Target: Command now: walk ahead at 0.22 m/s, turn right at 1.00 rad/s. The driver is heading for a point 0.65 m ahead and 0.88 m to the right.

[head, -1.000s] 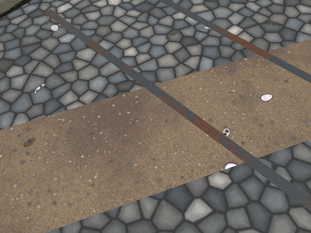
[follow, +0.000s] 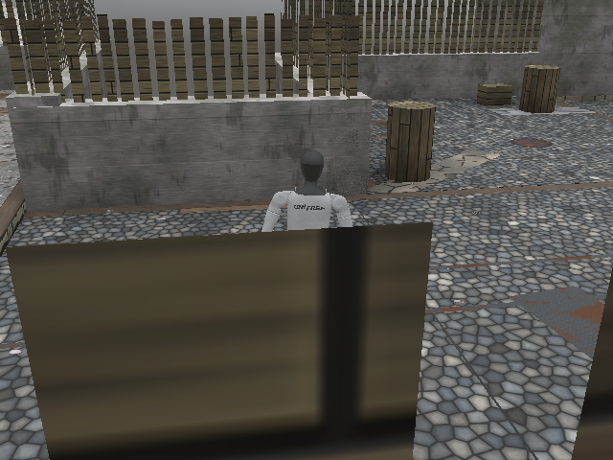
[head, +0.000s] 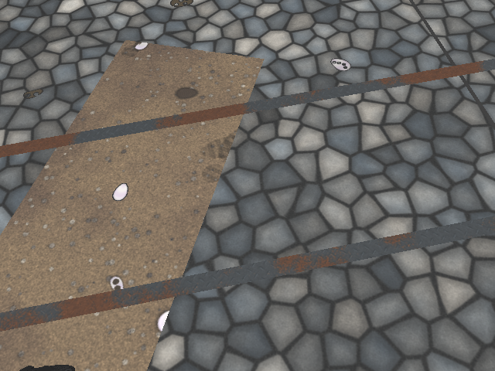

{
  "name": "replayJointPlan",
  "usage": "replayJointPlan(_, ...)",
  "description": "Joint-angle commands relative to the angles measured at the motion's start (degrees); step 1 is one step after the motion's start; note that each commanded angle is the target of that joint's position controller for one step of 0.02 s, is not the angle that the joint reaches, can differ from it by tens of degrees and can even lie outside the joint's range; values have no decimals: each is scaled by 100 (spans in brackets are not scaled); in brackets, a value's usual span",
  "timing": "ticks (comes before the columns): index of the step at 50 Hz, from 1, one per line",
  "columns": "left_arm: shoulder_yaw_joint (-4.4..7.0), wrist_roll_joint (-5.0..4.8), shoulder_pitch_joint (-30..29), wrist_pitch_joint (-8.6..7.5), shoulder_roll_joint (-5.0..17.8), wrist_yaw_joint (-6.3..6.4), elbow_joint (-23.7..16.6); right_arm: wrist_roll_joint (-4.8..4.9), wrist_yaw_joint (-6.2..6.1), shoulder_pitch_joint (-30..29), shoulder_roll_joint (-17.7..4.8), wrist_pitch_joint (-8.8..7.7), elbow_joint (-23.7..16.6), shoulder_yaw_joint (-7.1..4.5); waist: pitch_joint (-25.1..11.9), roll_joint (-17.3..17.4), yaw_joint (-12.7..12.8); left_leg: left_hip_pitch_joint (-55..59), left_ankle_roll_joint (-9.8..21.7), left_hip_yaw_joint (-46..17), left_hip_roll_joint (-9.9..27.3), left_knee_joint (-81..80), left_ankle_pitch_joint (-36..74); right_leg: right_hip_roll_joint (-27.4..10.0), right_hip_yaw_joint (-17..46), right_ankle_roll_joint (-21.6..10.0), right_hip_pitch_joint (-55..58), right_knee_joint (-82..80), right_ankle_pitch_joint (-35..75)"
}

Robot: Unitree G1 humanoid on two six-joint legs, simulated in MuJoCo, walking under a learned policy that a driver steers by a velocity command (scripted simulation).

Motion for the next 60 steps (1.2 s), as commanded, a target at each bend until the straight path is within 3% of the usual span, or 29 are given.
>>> replayJointPlan(1, 401, 14, 1407, -437, 1314, -18, 2, 105, 35, -850, -485, -318, -915, -72, -1379, -1077, 750, -3061, 269, -1273, -503, 2126, -444, -1779, 3741, -1762, 2816, -2183, -2015)
replayJointPlan(3, 220, -79, 841, -544, 1007, 3, 9, 76, 23, -719, -712, -456, -761, -179, -711, -969, 389, -2804, 375, -1329, -420, 1537, 359, -1449, 3346, -1398, 2031, -2407, -2417)
replayJointPlan(7, 109, 63, 766, -606, 909, 183, 2, 11, 95, -673, -514, -646, -613, -137, -603, -1019, 258, -1946, 163, -1196, -756, 396, 1635, -879, 2692, -1181, 1471, -2458, -1391)
replayJointPlan(13, 110, -64, 970, -610, 975, 245, 122, 140, 148, -1164, -249, -721, -799, 8, -234, -1270, 395, -892, -144, -1236, -1120, -1116, 1893, -516, 2628, -1050, 546, -2162, -960)
replayJointPlan(18, 12, -102, 719, -601, 706, 193, 13, 287, 130, -493, -569, -807, -761, -124, -352, -1264, 15, 637, 39, -1347, -926, -1672, 1689, -502, 3252, -834, 86, -1456, -1236)
replayJointPlan(19, -76, -56, 686, -608, 459, 170, -11, 260, 96, 146, -663, -815, -594, -196, -598, -1121, -284, 1523, 144, -1266, -827, -1758, 1657, -297, 3062, -675, -286, -877, -1172)
replayJointPlan(20, -213, 70, 796, -628, 51, 107, -11, 154, 57, 1145, -868, -836, -437, -268, -1316, -485, -688, 3042, 409, -1940, -168, -1766, 1095, 193, 2435, -450, -984, 835, -1262)
replayJointPlan(21, -360, -145, 1151, -706, -374, 96, -396, -123, 79, 1728, -1361, -822, -402, -311, -2023, 1452, -460, 4264, 1138, -4831, 1369, -2796, -1462, 676, 1684, -195, -2485, 2963, -1960)
replayJointPlan(22, -276, -347, 1110, -713, 173, 145, -360, -99, 151, 1282, -1179, -803, -472, -286, -1399, 1537, -332, 3764, 1303, -5809, 1702, -3286, -2698, 98, 1257, -71, -3384, 3965, -1237)
replayJointPlan(23, -171, -210, 658, -676, 589, 155, -292, 11, 107, 1104, -812, -762, -525, -187, -774, 1017, -459, 3250, 1181, -4997, 1496, -3233, -2219, -137, 1054, -50, -3558, 4283, -753)
replayJointPlan(25, -144, -27, 383, -653, 519, 109, -222, -9, 0, 1125, -464, -660, -386, -51, -274, 363, -391, 2518, 1006, -3391, 970, -3237, -584, -469, 922, -26, -3297, 4231, -125)
replayJointPlan(28, -199, -153, 214, -581, 178, -3, -298, -22, -56, 1235, -205, -676, -135, 56, 50, 539, -266, 2058, 868, -2096, 669, -3483, 572, -789, 747, -66, -3257, 4260, 261)
replayJointPlan(32, -254, -126, -62, -538, 19, -98, -394, -112, -79, 1171, -178, -674, 48, 112, 288, 280, -88, 1768, 861, -808, 513, -3702, 1834, -773, 583, 60, -3405, 3940, 986)
replayJointPlan(36, -324, -80, -836, -603, -62, -277, -514, -123, -125, 1414, -443, -645, 246, 105, 628, -107, -253, 1839, 681, 170, 374, -3927, 3056, -566, -191, -90, -2953, 2352, 1692)
replayJointPlan(38, -311, -98, -1020, -666, -53, -382, -546, -122, -171, 1454, -807, -609, 289, 63, 461, -13, -133, 1920, 483, 599, 349, -3611, 5840, -125, -812, -371, -1888, 1461, 1688)
replayJointPlan(40, -139, -167, -516, -661, 272, -415, -451, -93, -271, 1571, -1255, -501, 309, -28, -123, 596, 367, 2385, 480, 670, 577, -2519, 9033, 401, -1147, -556, -856, 1375, 1225)
replayJointPlan(41, 37, -215, 410, -612, 598, -399, -236, -87, -288, 1357, -1403, -430, 221, -71, -620, 824, 934, 2322, 565, 631, 709, -1414, 9869, 557, -1084, -736, 149, 1387, 902)
replayJointPlan(42, 288, -200, 1771, -541, 1084, -344, 140, -48, -260, 1035, -1393, -423, 42, -80, -1250, 771, 1588, 1586, 649, 473, 668, 108, 9681, 624, -798, -1011, 1970, 1014, 909)
replayJointPlan(43, 403, -222, 2692, -466, 1250, -219, 543, 18, -227, 850, -974, -516, -40, 26, -1261, -45, 1830, 39, 475, 415, -37, 2264, 5226, 289, 30, -1252, 3721, 139, 1371)
replayJointPlan(44, 347, -103, 2222, -493, 1555, -178, 418, -146, -124, 1359, 120, -752, -356, 370, -1401, -2119, 777, -1874, 371, -265, -1007, 4510, -603, -446, 2074, -1805, 4683, 295, 1561)
replayJointPlan(45, 252, 67, 2007, -655, 1287, -180, 118, 136, -64, 1361, -168, -1033, -799, 418, -2709, -1781, 720, -2918, 500, -1603, -1126, 4936, -390, -1397, 4974, -2742, 5198, -1291, -1555)
replayJointPlan(46, 209, 75, 2104, -779, 961, -184, 176, 264, -76, 419, -651, -1156, -936, 327, -1904, -639, 969, -3053, 685, -1723, -850, 4370, 242, -1358, 5191, -2266, 4408, -2114, -2040)
replayJointPlan(47, 155, 106, 1775, -891, 863, -210, 255, 289, -93, 239, -564, -1168, -1006, 327, -1022, 179, 531, -2913, 695, -1714, -693, 3721, 593, -1283, 4888, -2067, 3283, -2320, -1756)
replayJointPlan(48, 99, 119, 1350, -971, 727, -219, 215, 161, -115, 395, -445, -1095, -852, 350, -638, 564, 177, -2447, 586, -1788, -471, 3296, 769, -1048, 4362, -1961, 2341, -2257, -1152)
replayJointPlan(50, 21, 156, 782, -976, 531, -130, 171, 28, -63, 763, -473, -893, -694, 297, -190, 157, -273, -1850, 317, -1802, -262, 2631, 955, -481, 3398, -1871, 1109, -2364, -530)
replayJointPlan(51, -13, 81, 742, -958, 440, -82, 234, -18, -54, 691, -478, -827, -712, 288, -24, 35, -304, -1718, 202, -1682, -204, 2212, 967, -324, 3028, -1830, 690, -2409, -232)
replayJointPlan(54, -41, -1, 873, -917, 408, 107, 416, -204, -29, -439, -137, -803, -1146, 404, 381, -165, 67, -1086, -62, -1098, -454, 476, 2218, 254, 2054, -1576, -541, -2414, 740)
replayJointPlan(56, 26, -23, 1073, -867, 546, 153, 575, -151, 22, -995, 144, -833, -1352, 467, 270, -307, 403, -215, -90, -886, -752, -730, 3248, 446, 1854, -1259, -998, -2323, 490)
replayJointPlan(60, 90, -150, 1379, -866, 578, 185, 808, 191, 12, -1292, -343, -876, -1531, 228, -25, -739, 571, 68, -108, -1429, -823, -1709, 3410, 100, 2583, -994, 223, -1780, 101)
